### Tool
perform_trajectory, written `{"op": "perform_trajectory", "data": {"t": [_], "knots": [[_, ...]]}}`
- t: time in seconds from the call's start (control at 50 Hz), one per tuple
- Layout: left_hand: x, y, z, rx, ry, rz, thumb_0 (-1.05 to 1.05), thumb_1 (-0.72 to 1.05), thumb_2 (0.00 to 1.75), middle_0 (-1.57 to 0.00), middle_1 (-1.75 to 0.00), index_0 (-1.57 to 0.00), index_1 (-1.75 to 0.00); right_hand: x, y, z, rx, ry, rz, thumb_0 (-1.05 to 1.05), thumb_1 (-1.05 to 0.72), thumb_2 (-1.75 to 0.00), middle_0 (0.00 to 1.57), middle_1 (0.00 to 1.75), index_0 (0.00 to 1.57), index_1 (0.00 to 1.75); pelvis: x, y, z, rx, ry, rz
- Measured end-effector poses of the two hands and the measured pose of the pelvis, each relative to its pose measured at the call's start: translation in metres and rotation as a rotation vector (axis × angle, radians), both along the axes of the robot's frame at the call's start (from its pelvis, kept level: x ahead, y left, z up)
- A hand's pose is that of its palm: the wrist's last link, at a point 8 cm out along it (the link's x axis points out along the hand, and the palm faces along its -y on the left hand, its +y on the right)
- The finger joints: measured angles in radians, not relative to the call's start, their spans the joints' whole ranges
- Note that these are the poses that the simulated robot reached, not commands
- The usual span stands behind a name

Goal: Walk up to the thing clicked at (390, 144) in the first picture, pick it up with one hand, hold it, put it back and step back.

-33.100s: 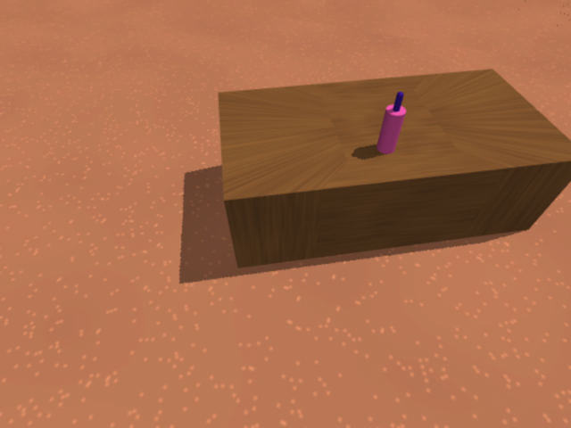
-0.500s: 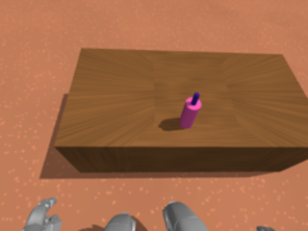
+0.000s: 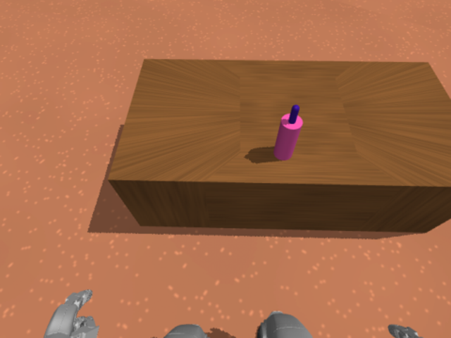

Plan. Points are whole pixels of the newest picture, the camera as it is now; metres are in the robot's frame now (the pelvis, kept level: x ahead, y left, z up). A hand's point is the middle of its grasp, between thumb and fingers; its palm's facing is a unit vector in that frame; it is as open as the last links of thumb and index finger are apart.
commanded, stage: step back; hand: right
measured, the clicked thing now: (288, 131) +0.70 -0.19 -0.22
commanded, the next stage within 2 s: none
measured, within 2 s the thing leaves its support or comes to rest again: neither
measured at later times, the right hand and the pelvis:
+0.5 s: hand out of the picture -0.06 -0.30 -0.14, palm faces +0.02 +0.92 -0.38, open 7.4 cm; pelvis -0.16 -0.02 +0.01, yaw -4 degrees
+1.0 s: hand out of the picture -0.22 -0.29 -0.13, palm faces -0.03 +0.91 -0.41, open 7.4 cm; pelvis -0.34 -0.02 +0.00, yaw -3 degrees
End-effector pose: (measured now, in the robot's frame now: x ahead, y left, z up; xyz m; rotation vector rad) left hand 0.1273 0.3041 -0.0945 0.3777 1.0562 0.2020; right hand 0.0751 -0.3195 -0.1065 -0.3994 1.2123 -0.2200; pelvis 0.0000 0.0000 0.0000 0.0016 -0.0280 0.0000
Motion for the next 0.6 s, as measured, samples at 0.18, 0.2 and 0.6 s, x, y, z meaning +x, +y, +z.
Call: {"op": "perform_trajectory", "data": {"t": [0.18, 0.2, 0.6], "knots": [[-0.064, 0.01, -0.006, -0.03, 0.05, 0.031, 0.0, 0.9, 0.9, -0.2, -0.3, -0.2, -0.3, -0.04, 0.018, 0.023, -0.001, -0.051, 0.02, 0.01, -0.91, -0.9, 0.21, 0.3, 0.21, 0.3, -0.054, 0.004, 0.012, -0.023, -0.006, -0.027], [-0.074, 0.009, -0.006, -0.029, 0.062, 0.028, 0.0, 0.9, 0.9, -0.2, -0.3, -0.2, -0.3, -0.043, 0.017, 0.025, -0.003, -0.064, 0.019, 0.01, -0.91, -0.9, 0.21, 0.3, 0.21, 0.3, -0.06, 0.003, 0.012, -0.025, -0.005, -0.033], [-0.242, -0.016, 0.013, 0.041, 0.129, 0.03, 0.01, 0.9, 0.9, -0.21, -0.31, -0.21, -0.3, -0.197, -0.02, -0.001, 0.031, -0.012, -0.025, 0.01, -0.91, -0.9, 0.21, 0.3, 0.21, 0.3, -0.194, -0.021, 0.01, 0.025, 0.003, -0.037]]}}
